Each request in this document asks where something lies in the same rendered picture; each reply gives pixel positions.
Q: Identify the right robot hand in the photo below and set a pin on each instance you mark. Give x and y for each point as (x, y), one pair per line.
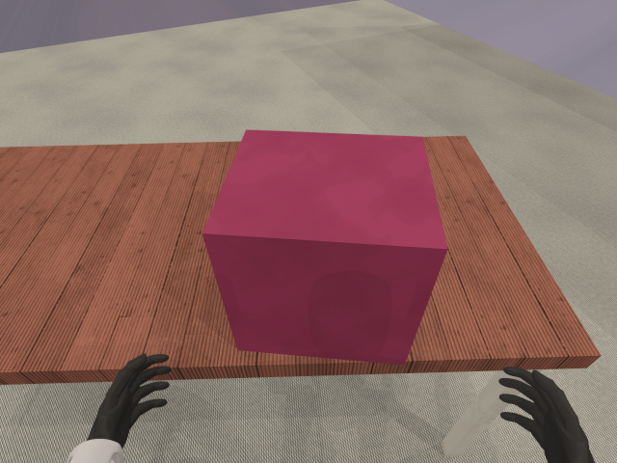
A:
(555, 426)

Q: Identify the robot left forearm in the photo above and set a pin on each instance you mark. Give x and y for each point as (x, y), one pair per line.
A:
(97, 451)

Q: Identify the table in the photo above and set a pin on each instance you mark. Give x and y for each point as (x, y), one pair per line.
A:
(102, 259)

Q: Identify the carton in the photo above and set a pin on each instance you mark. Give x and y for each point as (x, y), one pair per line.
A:
(327, 245)

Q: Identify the left robot hand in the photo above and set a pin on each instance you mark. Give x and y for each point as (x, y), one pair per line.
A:
(120, 409)

